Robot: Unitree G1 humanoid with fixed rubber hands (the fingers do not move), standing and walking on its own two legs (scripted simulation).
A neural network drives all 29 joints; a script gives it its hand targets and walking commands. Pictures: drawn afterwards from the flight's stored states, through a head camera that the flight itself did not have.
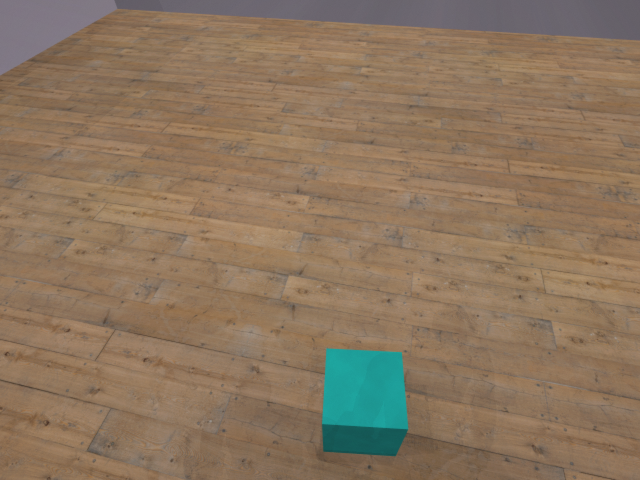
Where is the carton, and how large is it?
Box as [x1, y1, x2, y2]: [322, 348, 407, 455]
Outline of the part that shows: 326,348 322,416 323,451 395,455 407,430 401,352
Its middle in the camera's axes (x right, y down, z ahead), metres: +0.11 +0.48 +1.10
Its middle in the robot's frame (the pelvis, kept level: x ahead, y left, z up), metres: +0.46 -0.07 -0.66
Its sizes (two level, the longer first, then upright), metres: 0.210 0.200 0.250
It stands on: the floor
